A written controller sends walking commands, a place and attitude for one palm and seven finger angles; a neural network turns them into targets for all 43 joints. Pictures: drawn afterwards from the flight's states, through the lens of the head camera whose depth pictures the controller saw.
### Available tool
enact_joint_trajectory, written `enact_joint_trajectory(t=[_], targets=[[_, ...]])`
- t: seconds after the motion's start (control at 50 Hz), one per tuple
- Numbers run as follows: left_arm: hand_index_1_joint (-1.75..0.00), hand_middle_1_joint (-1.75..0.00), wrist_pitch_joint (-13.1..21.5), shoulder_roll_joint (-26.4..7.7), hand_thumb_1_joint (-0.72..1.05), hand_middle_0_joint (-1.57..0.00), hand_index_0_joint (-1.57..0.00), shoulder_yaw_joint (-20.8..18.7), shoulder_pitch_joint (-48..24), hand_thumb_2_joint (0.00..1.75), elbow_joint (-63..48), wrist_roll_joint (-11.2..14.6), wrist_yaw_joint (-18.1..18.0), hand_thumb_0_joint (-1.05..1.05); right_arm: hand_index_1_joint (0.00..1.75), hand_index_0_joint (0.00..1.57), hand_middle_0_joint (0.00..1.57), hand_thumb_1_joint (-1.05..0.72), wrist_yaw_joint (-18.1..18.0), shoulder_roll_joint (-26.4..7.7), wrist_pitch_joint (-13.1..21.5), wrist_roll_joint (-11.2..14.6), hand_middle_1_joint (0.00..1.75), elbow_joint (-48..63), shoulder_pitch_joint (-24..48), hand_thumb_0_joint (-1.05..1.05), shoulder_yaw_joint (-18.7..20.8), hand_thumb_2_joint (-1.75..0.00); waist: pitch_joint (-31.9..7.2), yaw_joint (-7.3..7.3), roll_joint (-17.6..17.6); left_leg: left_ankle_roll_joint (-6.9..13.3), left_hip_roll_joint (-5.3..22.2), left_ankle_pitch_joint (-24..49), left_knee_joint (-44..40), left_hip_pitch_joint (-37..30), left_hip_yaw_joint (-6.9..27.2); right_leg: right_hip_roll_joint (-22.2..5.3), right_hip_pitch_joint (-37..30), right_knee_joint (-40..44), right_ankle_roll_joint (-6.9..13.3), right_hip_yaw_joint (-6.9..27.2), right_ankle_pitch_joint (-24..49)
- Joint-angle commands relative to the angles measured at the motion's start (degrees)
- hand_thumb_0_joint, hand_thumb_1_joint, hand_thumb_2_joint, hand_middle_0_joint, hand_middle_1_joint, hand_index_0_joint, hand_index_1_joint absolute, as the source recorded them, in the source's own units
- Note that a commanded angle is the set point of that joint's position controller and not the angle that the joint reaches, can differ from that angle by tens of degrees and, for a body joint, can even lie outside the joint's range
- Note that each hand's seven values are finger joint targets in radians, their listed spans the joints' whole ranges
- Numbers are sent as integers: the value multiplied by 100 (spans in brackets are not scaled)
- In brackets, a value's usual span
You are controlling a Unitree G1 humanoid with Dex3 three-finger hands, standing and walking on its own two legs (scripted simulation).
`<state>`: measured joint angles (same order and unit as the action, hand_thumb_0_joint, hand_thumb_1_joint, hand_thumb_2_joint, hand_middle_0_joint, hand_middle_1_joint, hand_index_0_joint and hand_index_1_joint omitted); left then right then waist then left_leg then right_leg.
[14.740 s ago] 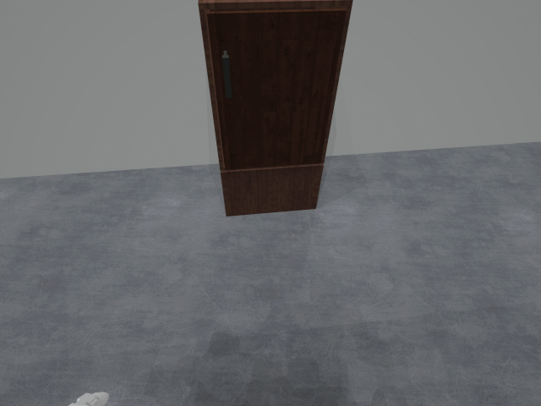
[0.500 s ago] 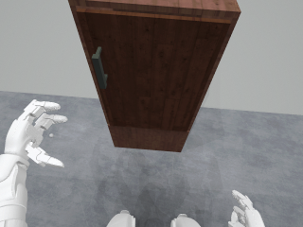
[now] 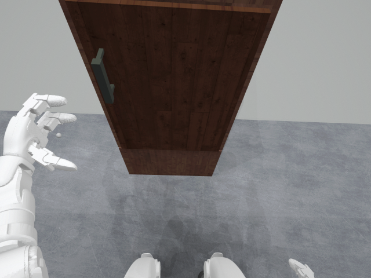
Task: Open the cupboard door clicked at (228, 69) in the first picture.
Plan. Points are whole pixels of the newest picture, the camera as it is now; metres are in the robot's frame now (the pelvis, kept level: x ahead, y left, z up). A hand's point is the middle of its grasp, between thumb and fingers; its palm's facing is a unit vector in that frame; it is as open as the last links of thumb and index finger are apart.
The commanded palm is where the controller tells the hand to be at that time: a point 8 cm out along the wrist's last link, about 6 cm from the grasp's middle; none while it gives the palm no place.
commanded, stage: move the hooked fingers beside the handle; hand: left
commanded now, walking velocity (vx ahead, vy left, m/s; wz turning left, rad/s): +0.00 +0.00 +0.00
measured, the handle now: (105, 77) +0.57 +0.21 +0.05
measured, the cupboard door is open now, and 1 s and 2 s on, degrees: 0 0 0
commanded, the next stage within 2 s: slide the fingers in behind the handle in 1.70 s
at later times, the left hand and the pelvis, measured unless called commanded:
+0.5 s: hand (66, 106) +0.46 +0.27 +0.06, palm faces -0.02 -1.00 +0.00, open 14.0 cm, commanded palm +0.45 +0.32 +0.05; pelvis +0.00 +0.01 -0.01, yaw -1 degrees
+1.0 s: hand (77, 83) +0.54 +0.27 +0.06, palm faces -0.02 -1.00 -0.01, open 14.0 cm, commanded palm +0.52 +0.31 +0.05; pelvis +0.00 +0.02 -0.02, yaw -3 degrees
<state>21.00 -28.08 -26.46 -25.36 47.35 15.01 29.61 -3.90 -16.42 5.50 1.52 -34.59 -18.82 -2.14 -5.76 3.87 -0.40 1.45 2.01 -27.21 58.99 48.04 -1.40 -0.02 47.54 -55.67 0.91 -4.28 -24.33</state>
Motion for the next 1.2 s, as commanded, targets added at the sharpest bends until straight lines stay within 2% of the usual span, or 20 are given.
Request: enact_joint_trajectory(t=[0.0,0.04,0.1,0.18,0.3,0.34,0.4,0.44,0.52,0.56,0.62,0.66,0.7,0.78,0.84,0.88,0.92,1.02,1.14,1.18], targets=[[-120,-120,438,-1788,-50,-30,-30,-357,-2175,30,-833,39,-57,0,30,20,20,-90,-38,-957,121,2,30,521,-438,0,405,-90,-2171,32,-542,-4,-101,1841,-758,-1194,316,150,-999,562,35,314,1393],[-120,-120,468,-1998,-50,-30,-30,-496,-2177,30,-715,13,-73,0,30,20,20,-90,-23,-978,66,-8,30,518,-492,0,412,-90,-2244,-35,-692,-15,-94,1999,-732,-1230,322,175,-1048,522,76,313,1482],[-120,-120,439,-1945,-50,-30,-30,-413,-2434,30,-445,-65,-104,0,30,20,20,-90,14,-976,-37,-10,30,499,-553,0,412,-90,-2178,48,-646,-11,-73,1969,-718,-1196,316,175,-886,531,38,289,1455],[-120,-120,488,-2329,-50,-30,-30,-616,-2874,30,41,-166,-94,0,30,20,20,-90,3,-1030,-170,-26,30,451,-652,0,395,-90,-2214,111,-431,24,-71,1805,-617,-903,294,187,-915,475,25,330,1427],[-120,-120,570,-2545,-50,-30,-30,-547,-3536,30,383,-321,-26,0,30,20,20,-90,21,-1079,-337,-52,30,358,-797,0,383,-90,-2319,236,-718,8,-36,1884,-496,-1019,384,216,-546,387,38,300,1314],[-120,-120,574,-2330,-50,-30,-30,-309,-3877,30,328,-315,0,0,30,20,20,-90,26,-1065,-363,-63,30,346,-833,0,368,-90,-2314,327,-959,-7,-12,2039,-482,-1263,441,236,-284,362,67,253,1298],[-120,-120,511,-2671,-50,-30,-30,-545,-3896,30,615,-385,-54,0,30,20,20,-90,22,-1129,-449,-78,30,296,-924,0,370,-90,-2434,312,-804,-13,0,2002,-441,-1176,480,237,-270,354,42,247,1243],[-120,-120,498,-2573,-50,-30,-30,-450,-4067,30,607,-411,-83,0,30,20,20,-90,39,-1118,-482,-96,30,297,-976,0,365,-90,-2523,360,-943,-14,4,2179,-393,-1287,497,249,-140,301,56,218,1304],[-120,-120,460,-2936,-50,-30,-30,-603,-4278,30,734,-569,-192,0,30,20,20,-90,48,-1162,-587,-131,30,261,-1086,0,340,-90,-2667,376,-1029,-35,29,2294,-345,-1291,544,247,-90,266,40,201,1325],[-120,-120,485,-2767,-50,-30,-30,-420,-4503,30,649,-601,-206,0,30,20,20,-90,65,-1146,-633,-149,30,233,-1143,0,336,-90,-2801,458,-1234,-82,70,2647,-299,-1605,604,263,158,222,39,159,1376],[-120,-120,408,-2682,-50,-30,-30,-316,-4743,30,920,-636,-280,0,30,20,20,-90,78,-1174,-699,-162,30,185,-1175,0,317,-90,-2507,610,-1062,-65,82,2274,-318,-1408,645,267,332,289,20,131,1138],[-120,-120,388,-3030,-50,-30,-30,-568,-4725,30,1007,-680,-323,0,30,20,20,-90,71,-1218,-740,-179,30,196,-1257,0,306,-90,-2733,538,-1120,-72,81,2449,-286,-1450,655,276,265,241,37,129,1225],[-120,-120,324,-3071,-50,-30,-30,-518,-4870,30,1120,-758,-355,0,30,20,20,-90,70,-1196,-784,-182,30,212,-1290,0,275,-90,-2683,630,-981,-19,63,2388,-217,-1187,594,270,156,249,-1,168,1342],[-120,-120,328,-3494,-50,-30,-30,-632,-5326,30,1143,-914,-403,0,30,20,20,-90,61,-1231,-852,-218,30,187,-1389,0,230,-90,-2769,710,-1221,-33,85,2502,-113,-1168,645,280,278,167,12,163,1385],[-120,-120,332,-3308,-50,-30,-30,-498,-5465,30,1165,-909,-374,0,30,20,20,-90,96,-1211,-886,-246,30,184,-1486,0,220,-90,-2970,807,-1407,-58,117,2890,-28,-1456,700,306,483,108,26,120,1505],[-120,-120,265,-3560,-50,-30,-30,-683,-5397,30,1283,-921,-343,0,30,20,20,-90,102,-1251,-932,-246,30,161,-1542,0,232,-90,-3071,783,-1369,-71,138,3031,7,-1455,719,313,425,116,12,114,1600],[-120,-120,96,-3403,-50,-30,-30,-591,-4986,30,1610,-928,-294,0,30,20,20,-90,130,-1232,-972,-232,30,226,-1549,0,200,-90,-2815,767,-1154,-18,116,2832,-25,-1147,641,322,319,173,-9,123,1601],[-120,-120,127,-3650,-50,-30,-30,-790,-4930,30,1159,-935,-289,0,30,20,20,-90,159,-1226,-1054,-244,30,307,-1581,0,235,-90,-3068,655,-1318,-30,130,3057,-29,-1272,632,340,167,143,-2,124,1761],[-120,-120,317,-3177,-50,-30,-30,-602,-5072,30,585,-814,-364,0,30,20,20,-90,222,-1184,-1102,-267,30,195,-1653,0,311,-90,-3317,696,-1757,-145,200,3801,-19,-2130,775,376,577,175,36,45,1744],[-120,-120,211,-3146,-50,-30,-30,-589,-4926,30,901,-843,-402,0,30,20,20,-90,230,-1178,-1128,-257,30,151,-1629,0,296,-90,-3039,721,-1463,-114,188,3532,-62,-1889,748,381,498,243,9,44,1677]])
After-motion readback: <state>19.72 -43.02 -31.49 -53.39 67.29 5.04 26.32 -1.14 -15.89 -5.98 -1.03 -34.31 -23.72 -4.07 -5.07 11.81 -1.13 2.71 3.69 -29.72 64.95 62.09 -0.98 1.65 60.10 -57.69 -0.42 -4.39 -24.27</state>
